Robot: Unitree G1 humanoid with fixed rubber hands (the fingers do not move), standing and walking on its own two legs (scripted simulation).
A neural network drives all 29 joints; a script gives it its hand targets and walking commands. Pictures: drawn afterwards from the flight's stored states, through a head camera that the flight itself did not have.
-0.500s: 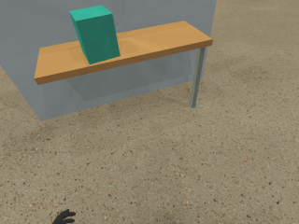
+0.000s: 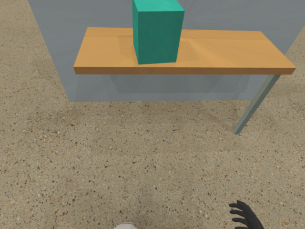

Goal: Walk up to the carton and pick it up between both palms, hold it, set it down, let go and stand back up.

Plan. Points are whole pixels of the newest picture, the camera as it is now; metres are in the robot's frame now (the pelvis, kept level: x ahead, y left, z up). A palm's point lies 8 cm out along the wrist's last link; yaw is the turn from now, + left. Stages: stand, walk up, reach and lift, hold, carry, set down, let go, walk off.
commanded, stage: walk up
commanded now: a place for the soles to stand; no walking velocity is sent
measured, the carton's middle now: (155, 30) +0.99 +0.00 +0.05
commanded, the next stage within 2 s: none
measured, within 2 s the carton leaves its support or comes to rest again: neither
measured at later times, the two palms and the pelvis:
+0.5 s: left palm (87, 174) +0.29 +0.21 -0.07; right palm (260, 188) +0.26 -0.33 -0.10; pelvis +0.21 -0.07 +0.01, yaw +6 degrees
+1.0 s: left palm (83, 162) +0.35 +0.24 -0.11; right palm (215, 109) +0.56 -0.25 -0.06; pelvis +0.39 -0.02 +0.01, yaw +8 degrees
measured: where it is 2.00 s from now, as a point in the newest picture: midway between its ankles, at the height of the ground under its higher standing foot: (152, 177)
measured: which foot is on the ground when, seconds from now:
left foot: down 0.00-0.46, up 0.48-0.88, down 0.90-1.00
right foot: up 0.00-0.40, down 0.42-0.94, up 0.96-1.00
